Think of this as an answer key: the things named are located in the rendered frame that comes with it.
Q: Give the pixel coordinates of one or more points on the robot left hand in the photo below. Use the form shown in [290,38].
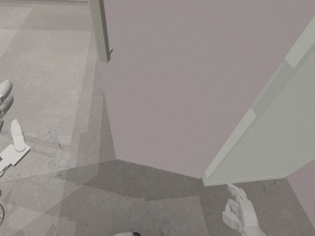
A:
[13,153]

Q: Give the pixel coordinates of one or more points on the right robot forearm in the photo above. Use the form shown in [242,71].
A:
[252,230]

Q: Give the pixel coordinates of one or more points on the handle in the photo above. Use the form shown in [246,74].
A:
[100,30]

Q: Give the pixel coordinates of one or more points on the robot right hand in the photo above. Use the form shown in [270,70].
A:
[244,212]

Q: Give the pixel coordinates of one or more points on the fridge door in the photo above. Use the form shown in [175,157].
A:
[183,73]

